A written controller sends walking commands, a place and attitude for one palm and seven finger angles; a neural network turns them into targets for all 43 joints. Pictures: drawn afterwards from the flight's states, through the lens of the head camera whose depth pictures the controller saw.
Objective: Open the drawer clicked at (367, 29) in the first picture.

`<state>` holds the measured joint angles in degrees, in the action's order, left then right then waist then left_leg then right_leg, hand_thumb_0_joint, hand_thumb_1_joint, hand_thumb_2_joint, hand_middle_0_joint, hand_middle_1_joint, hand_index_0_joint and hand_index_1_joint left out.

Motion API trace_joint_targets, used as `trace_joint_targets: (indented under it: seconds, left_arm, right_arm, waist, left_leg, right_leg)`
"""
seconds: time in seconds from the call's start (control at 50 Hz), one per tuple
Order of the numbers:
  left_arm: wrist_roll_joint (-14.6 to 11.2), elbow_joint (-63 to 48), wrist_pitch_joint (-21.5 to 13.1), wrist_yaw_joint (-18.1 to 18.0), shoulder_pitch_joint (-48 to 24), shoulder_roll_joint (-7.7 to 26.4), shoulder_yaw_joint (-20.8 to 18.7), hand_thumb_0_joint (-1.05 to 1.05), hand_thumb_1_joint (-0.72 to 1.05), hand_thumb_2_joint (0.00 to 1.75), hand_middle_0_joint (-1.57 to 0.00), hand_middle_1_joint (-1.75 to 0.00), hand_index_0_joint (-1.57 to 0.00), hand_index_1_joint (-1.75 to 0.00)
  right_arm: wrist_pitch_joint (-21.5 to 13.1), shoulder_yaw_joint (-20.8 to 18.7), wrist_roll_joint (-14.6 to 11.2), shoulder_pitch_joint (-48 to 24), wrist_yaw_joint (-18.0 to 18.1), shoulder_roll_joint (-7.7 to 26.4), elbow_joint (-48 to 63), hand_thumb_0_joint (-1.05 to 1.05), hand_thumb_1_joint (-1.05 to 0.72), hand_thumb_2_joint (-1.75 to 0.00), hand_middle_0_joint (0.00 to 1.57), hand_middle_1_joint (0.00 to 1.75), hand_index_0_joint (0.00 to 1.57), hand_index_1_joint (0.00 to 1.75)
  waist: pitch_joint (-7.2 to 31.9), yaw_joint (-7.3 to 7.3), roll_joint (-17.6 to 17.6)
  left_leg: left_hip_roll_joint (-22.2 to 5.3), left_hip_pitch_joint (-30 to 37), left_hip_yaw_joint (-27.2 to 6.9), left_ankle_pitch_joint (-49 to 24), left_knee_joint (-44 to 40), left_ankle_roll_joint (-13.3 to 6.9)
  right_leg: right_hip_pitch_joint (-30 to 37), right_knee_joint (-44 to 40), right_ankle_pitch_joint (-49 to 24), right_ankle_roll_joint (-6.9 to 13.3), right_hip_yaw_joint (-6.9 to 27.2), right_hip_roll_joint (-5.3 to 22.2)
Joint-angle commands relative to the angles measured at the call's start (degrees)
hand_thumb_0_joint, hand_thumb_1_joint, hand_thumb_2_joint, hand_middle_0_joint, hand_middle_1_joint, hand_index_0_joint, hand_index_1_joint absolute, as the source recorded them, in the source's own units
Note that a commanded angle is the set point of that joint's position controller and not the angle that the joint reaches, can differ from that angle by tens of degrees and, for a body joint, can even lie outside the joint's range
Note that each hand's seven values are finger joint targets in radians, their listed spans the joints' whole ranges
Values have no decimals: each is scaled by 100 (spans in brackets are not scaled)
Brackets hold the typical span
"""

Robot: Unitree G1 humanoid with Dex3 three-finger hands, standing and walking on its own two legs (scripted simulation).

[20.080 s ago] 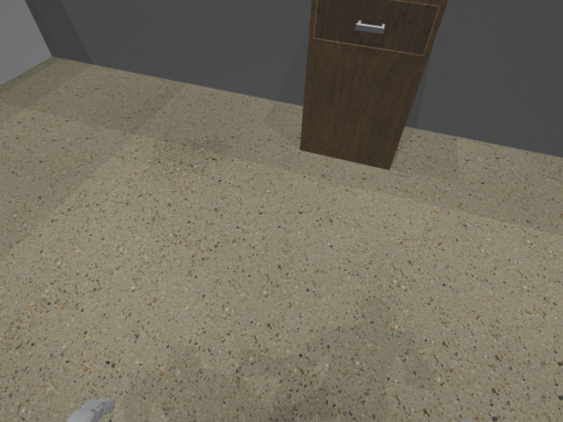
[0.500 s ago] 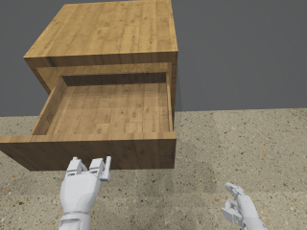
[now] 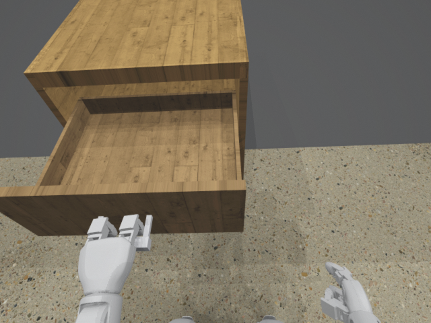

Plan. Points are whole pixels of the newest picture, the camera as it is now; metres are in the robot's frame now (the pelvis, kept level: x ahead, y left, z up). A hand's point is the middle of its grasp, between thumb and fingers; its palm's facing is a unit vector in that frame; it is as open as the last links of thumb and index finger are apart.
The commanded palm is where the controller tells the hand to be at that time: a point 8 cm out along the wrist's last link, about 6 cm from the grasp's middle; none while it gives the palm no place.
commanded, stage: open the thumb to release the handle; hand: left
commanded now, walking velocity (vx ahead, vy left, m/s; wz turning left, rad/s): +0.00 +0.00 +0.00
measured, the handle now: (122, 233) +0.27 +0.21 +0.01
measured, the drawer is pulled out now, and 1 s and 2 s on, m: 0.30 0.30 0.29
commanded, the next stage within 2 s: lift the hand off the handle in 0.34 s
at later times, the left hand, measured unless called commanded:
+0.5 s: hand (126, 262) +0.23 +0.19 -0.02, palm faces +0.02 -0.09 -1.00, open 13.5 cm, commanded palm +0.21 +0.19 +0.03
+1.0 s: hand (122, 252) +0.24 +0.20 +0.01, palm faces +0.03 -0.09 -1.00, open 13.4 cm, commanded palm +0.22 +0.18 +0.07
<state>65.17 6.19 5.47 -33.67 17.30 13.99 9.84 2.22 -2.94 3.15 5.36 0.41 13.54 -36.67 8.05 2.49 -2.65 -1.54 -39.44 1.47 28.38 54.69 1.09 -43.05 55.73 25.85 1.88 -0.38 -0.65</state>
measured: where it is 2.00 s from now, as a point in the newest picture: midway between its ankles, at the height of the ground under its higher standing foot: outside the picture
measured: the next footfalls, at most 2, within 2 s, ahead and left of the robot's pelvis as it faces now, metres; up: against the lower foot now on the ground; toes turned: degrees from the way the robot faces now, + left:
none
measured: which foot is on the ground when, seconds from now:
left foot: down 0.00-1.00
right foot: down 0.00-1.00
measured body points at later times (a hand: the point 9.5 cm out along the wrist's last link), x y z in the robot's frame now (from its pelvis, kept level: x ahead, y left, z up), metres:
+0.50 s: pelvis -0.01 +0.00 +0.01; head +0.03 -0.03 +0.46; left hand +0.22 +0.19 +0.04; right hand +0.20 -0.22 -0.10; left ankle -0.02 +0.13 -0.68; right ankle +0.01 -0.10 -0.68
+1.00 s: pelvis -0.01 +0.00 +0.02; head +0.02 -0.03 +0.47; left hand +0.23 +0.20 +0.06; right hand +0.19 -0.22 -0.10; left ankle -0.02 +0.13 -0.68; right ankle +0.01 -0.10 -0.68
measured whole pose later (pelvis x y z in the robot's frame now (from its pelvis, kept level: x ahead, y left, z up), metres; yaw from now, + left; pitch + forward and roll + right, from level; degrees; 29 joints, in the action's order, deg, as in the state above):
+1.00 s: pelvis -0.01 +0.00 +0.02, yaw +1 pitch +9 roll +1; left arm 61.5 9.7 10.0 -27.1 8.8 14.4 13.9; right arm 2.9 -1.9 1.8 6.5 2.7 12.3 -37.3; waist 5.7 2.9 -3.6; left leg -0.6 -32.4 0.4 24.0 47.6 0.9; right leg -35.4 48.7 22.1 1.7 -1.3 0.1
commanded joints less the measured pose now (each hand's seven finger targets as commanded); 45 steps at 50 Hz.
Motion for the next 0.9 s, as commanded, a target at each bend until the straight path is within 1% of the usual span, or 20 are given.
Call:
trace_joint_targets:
  seconds: [0.0, 0.08, 0.12, 0.16, 0.22, 0.28, 0.3, 0.38, 0.4, 0.42, 0.44, 0.5, 0.58, 0.62, 0.68, 0.72, 0.74, 0.76, 0.8, 0.88]
  left_arm:
    - [-134, -895, 339, -168, -274, 618, -478, 0, 27, 63, -35, -128, -35, -128]
    - [-57, -624, 429, -46, -461, 538, -273, 0, -1, 51, -33, -125, -33, -125]
    - [-43, -618, 418, 6, -695, 504, -177, 0, -15, 45, -32, -124, -32, -124]
    - [-40, -569, 376, 49, -652, 581, -262, 0, -29, 39, -32, -122, -32, -122]
    - [-28, -557, 332, 104, -935, 553, -183, 0, -50, 30, -30, -120, -30, -120]
    - [-14, -506, 249, 127, -977, 460, -85, 0, -50, 30, -30, -120, -30, -120]
    - [-21, -447, 246, 129, -925, 549, -182, 0, -50, 30, -30, -120, -30, -120]
    - [-8, -354, 196, 141, -1250, 420, -36, 0, -50, 30, -30, -120, -30, -120]
    - [10, -369, 199, 136, -1410, 512, -115, 0, -50, 30, -30, -120, -30, -120]
    - [-37, -821, 206, 159, -1564, 124, 379, 0, -50, 30, -30, -120, -30, -120]
    - [-28, -689, 224, 149, -1689, 309, 214, 0, -50, 30, -30, -120, -30, -120]
    - [32, -456, 243, 139, -1829, 495, 10, 0, -50, 30, -30, -120, -30, -120]
    - [57, -167, 253, 160, -2204, 392, 122, 0, -50, 30, -30, -120, -30, -120]
    - [25, -284, 232, 154, -2256, 465, 36, 0, -50, 30, -30, -120, -30, -120]
    - [-2, -210, 268, 161, -2244, 309, 199, 0, -50, 30, -30, -120, -30, -120]
    - [-34, -87, 286, 171, -2207, 435, 52, 0, -50, 30, -30, -120, -30, -120]
    - [-53, -289, 290, 174, -2179, 529, -26, 0, -50, 30, -30, -120, -30, -120]
    - [-83, -470, 303, 178, -2321, 475, 85, 0, -50, 30, -30, -120, -30, -120]
    - [-136, -754, 312, 182, -2508, 603, 9, 0, -50, 30, -30, -120, -30, -120]
    - [-204, -1136, 258, 216, -2356, 566, 63, 0, -50, 30, -30, -120, -30, -120]
  right_arm:
    - [-252, -114, -80, -629, 105, 498, 917, 0, -90, -90, 20, 30, 20, 30]
    - [-222, -44, -116, -692, 159, 476, 869, 0, -90, -90, 20, 30, 20, 30]
    - [-219, -26, -110, -693, 184, 475, 858, 0, -90, -90, 20, 30, 20, 30]
    - [-219, -13, -119, -694, 213, 457, 870, 0, -90, -90, 20, 30, 20, 30]
    - [-207, -2, -115, -695, 231, 444, 862, 0, -90, -90, 20, 30, 20, 30]
    - [-228, -7, -103, -642, 215, 421, 858, 0, -90, -90, 20, 30, 20, 30]
    - [-221, 1, -113, -662, 219, 430, 866, 0, -90, -90, 20, 30, 20, 30]
    - [-229, -9, -103, -644, 221, 421, 835, 0, -90, -90, 20, 30, 20, 30]
    - [-221, -12, -108, -662, 233, 437, 826, 0, -90, -90, 20, 30, 20, 30]
    - [-230, -14, -92, -688, 195, 407, 927, 0, -90, -90, 20, 30, 20, 30]
    - [-237, -40, -110, -650, 202, 405, 883, 0, -90, -90, 20, 30, 20, 30]
    - [-224, -15, -99, -642, 243, 439, 815, 0, -90, -90, 20, 30, 20, 30]
    - [-229, -15, -114, -622, 271, 425, 738, 0, -90, -90, 20, 30, 20, 30]
    - [-240, -40, -116, -591, 286, 427, 754, 0, -90, -90, 20, 30, 20, 30]
    - [-232, -53, -126, -543, 269, 420, 728, 0, -90, -90, 20, 30, 20, 30]
    - [-226, -50, -139, -528, 281, 445, 693, 0, -90, -90, 20, 30, 20, 30]
    - [-209, -49, -153, -566, 281, 448, 748, 0, -90, -90, 20, 30, 20, 30]
    - [-202, -41, -147, -602, 282, 448, 771, 0, -90, -90, 20, 30, 20, 30]
    - [-197, -47, -162, -623, 307, 450, 808, 0, -90, -90, 20, 30, 20, 30]
    - [-207, -38, -155, -641, 302, 408, 847, 0, -90, -90, 20, 30, 20, 30]
  waist:
    - [1595, 8, 565]
    - [1162, 2, 754]
    - [1163, -8, 739]
    - [1158, 49, 664]
    - [1090, 24, 424]
    - [1125, 21, 396]
    - [1088, 21, 430]
    - [1011, -35, 571]
    - [1025, -40, 495]
    - [1170, -68, 302]
    - [1138, -88, 434]
    - [1175, -64, 530]
    - [988, -109, 569]
    - [1277, -54, 439]
    - [1328, -72, 412]
    - [1244, -76, 565]
    - [1290, -17, 436]
    - [1366, -54, 371]
    - [1415, -52, 365]
    - [1405, -24, 299]
  left_leg:
    - [403, 674, -14, -1836, -646, -180]
    - [405, 565, -13, -1526, -784, -200]
    - [402, 617, -1, -1453, -823, -217]
    - [413, 631, 0, -1407, -860, -210]
    - [416, 718, 7, -1307, -901, -209]
    - [407, 761, -9, -1333, -893, -216]
    - [415, 734, -18, -1316, -896, -206]
    - [411, 673, -26, -1206, -885, -219]
    - [408, 690, -30, -1185, -896, -213]
    - [408, 885, -41, -1236, -937, -232]
    - [399, 940, -45, -1277, -940, -246]
    - [411, 827, -62, -1262, -926, -233]
    - [413, 730, -46, -1090, -955, -236]
    - [412, 837, -16, -1209, -939, -243]
    - [407, 894, -40, -1349, -949, -229]
    - [398, 816, -37, -1292, -964, -230]
    - [406, 873, -40, -1295, -1023, -224]
    - [414, 984, -31, -1340, -1045, -242]
    - [412, 1099, -41, -1370, -1120, -245]
    - [395, 1366, -33, -1548, -1263, -249]
  right_leg:
    - [1468, -912, -2660, 40, 167, -92]
    - [1353, -1079, -2200, 10, 132, -80]
    - [1355, -1149, -2038, 5, 137, -64]
    - [1354, -1161, -1875, 18, 116, -82]
    - [1272, -1239, -1611, 32, 125, -76]
    - [1248, -1247, -1583, 38, 106, -73]
    - [1265, -1266, -1557, 47, 118, -84]
    - [1161, -1292, -1417, 14, 96, -54]
    - [1134, -1297, -1332, 37, 101, -69]
    - [1192, -1335, -1317, 37, 91, -43]
    - [1161, -1348, -1312, 44, 35, -55]
    - [1191, -1328, -1332, 40, 73, -60]
    - [1077, -1370, -1147, 16, 59, -43]
    - [1216, -1353, -1286, 26, 109, -28]
    - [1227, -1297, -1442, 36, 39, -44]
    - [1257, -1341, -1416, 19, 59, -42]
    - [1314, -1368, -1384, 36, 52, -51]
    - [1384, -1402, -1428, 31, 57, -44]
    - [1491, -1465, -1381, 33, 50, -41]
    - [1593, -1547, -1453, 39, -8, -48]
